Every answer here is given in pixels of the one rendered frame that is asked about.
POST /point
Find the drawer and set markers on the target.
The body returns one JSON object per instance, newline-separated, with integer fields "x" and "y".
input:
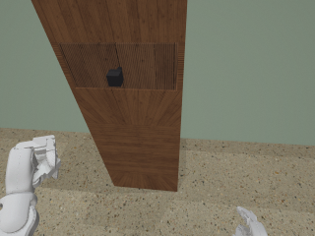
{"x": 145, "y": 65}

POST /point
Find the cabinet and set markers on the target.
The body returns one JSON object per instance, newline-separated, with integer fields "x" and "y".
{"x": 136, "y": 130}

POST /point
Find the left robot hand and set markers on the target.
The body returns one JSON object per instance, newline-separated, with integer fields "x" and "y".
{"x": 25, "y": 158}

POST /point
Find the handle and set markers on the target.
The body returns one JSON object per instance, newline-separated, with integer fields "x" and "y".
{"x": 115, "y": 77}

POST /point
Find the right robot hand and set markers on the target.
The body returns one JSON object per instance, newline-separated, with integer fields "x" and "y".
{"x": 256, "y": 228}

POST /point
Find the left robot forearm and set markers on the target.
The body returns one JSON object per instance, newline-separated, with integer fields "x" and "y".
{"x": 18, "y": 216}

